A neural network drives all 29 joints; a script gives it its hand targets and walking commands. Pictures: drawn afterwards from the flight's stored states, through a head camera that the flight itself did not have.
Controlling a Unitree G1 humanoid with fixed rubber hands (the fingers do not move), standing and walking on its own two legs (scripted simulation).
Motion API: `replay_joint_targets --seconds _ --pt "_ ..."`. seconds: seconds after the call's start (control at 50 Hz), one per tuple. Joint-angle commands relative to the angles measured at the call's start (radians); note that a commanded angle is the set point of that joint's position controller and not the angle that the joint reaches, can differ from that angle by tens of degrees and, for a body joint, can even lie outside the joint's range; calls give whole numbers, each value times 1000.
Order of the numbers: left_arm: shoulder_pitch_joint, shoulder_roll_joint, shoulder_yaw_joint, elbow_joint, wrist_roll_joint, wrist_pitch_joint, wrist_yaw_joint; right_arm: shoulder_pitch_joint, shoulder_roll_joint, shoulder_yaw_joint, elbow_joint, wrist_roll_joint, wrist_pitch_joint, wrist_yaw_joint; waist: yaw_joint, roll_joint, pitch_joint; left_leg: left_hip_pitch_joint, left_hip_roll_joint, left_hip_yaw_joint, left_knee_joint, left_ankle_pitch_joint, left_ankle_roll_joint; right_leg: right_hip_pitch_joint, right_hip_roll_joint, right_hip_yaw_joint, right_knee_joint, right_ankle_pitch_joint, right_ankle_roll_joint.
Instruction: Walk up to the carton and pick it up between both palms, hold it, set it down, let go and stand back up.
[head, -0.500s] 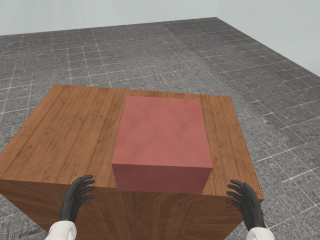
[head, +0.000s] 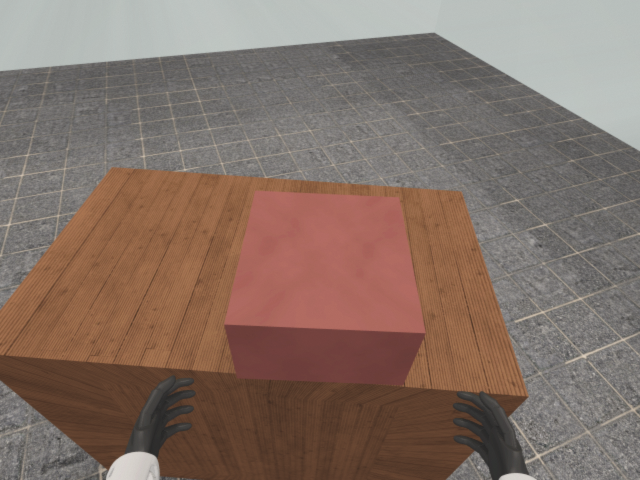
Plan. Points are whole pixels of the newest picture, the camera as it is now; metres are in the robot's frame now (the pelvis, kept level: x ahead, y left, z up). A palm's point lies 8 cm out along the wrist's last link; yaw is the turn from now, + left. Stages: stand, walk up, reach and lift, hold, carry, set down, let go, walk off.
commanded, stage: set down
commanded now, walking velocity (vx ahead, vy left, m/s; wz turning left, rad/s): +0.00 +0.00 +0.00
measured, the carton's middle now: (324, 281) +0.43 +0.03 -0.03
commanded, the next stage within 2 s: let go in 0.88 s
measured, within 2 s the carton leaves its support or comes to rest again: neither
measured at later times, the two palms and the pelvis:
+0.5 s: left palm (150, 455) +0.17 +0.23 -0.07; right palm out of the picture +0.16 -0.21 -0.07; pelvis +0.02 +0.01 +0.00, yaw -1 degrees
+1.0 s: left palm (155, 455) +0.17 +0.23 -0.08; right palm out of the picture +0.15 -0.21 -0.08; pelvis +0.01 +0.01 +0.00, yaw -1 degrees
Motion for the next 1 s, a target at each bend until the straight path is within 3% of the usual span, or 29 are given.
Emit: replay_joint_targets --seconds 0.0,0.08,0.1,0.16,0.18,0.28,0.38,0.42,0.48,0.52,0.62,0.7,0.84,0.88,0.9,0.98 --pt "-94 112 60 -160 40 -16 -5 -74 -106 -29 -112 -17 -42 -3 -9 71 -60 -196 -11 -10 -126 204 -51 164 -15 100 -107 73 -38" --pt "-46 97 59 -104 71 63 -32 -38 -110 -27 -59 -70 -24 -16 -23 34 -34 -193 -17 2 -125 203 -48 170 -19 102 -123 93 -22" --pt "-61 113 72 -165 59 58 -33 -49 -106 -38 -126 -69 -37 -19 -6 18 -64 -201 -16 2 -119 216 -43 177 -18 99 -110 116 -13" --pt "-76 129 68 -226 54 44 -25 -37 -109 -48 -153 -76 -56 -19 -9 13 -83 -201 -13 5 -114 230 -41 179 -12 88 -92 155 -8" --pt "-95 137 71 -278 48 28 -16 -42 -106 -61 -182 -71 -68 -16 -4 29 -115 -204 -11 4 -111 231 -41 179 -12 86 -86 149 -9" --pt "-32 108 57 -172 85 81 -23 -19 -109 -43 -66 -93 -61 -3 -9 63 -71 -170 -4 6 -106 268 -50 143 -4 80 -88 166 -21" --pt "-26 107 62 -216 78 92 -28 -9 -129 -51 -88 -82 -67 -6 -12 54 -106 -143 -11 6 -97 341 -56 164 4 75 -90 236 -17" --pt "-16 88 57 -142 107 132 -39 -15 -143 -49 20 -102 -50 -4 -28 68 -66 -104 -7 2 -93 369 -68 134 11 65 -103 249 -21" --pt "-10 79 71 -136 132 176 -46 -17 -152 -38 24 -102 -35 2 -18 70 -50 -90 -7 -1 -92 380 -69 126 12 59 -113 241 -24" --pt "-10 84 79 -209 124 166 -38 -4 -156 -40 -38 -93 -43 6 -7 54 -85 -91 -4 -2 -86 427 -71 150 16 56 -103 275 -21" --pt "-52 68 60 -147 142 190 -31 -44 -159 -57 19 -127 -33 17 -29 66 -69 -75 5 1 -90 351 -63 97 18 48 -107 208 -26" --pt "-67 74 62 -182 128 192 -27 -44 -158 -61 -12 -127 -38 21 -21 54 -93 -93 5 4 -86 334 -53 107 14 49 -96 218 -21" --pt "-66 62 55 -151 141 208 -30 -55 -174 -64 50 -138 -39 23 -28 56 -91 -78 13 0 -74 383 -62 108 25 42 -85 249 -26" --pt "-63 62 51 -189 132 201 -25 -50 -181 -72 19 -126 -48 25 -23 79 -105 -66 16 -5 -78 394 -66 105 28 37 -87 230 -31" --pt "-72 55 45 -149 143 212 -27 -63 -174 -69 52 -137 -41 25 -30 79 -87 -67 14 -1 -76 376 -64 88 28 37 -93 220 -31" --pt "-74 62 53 -145 140 219 -30 -62 -180 -73 36 -143 -40 24 -27 42 -89 -77 14 1 -82 333 -52 91 26 39 -92 208 -27"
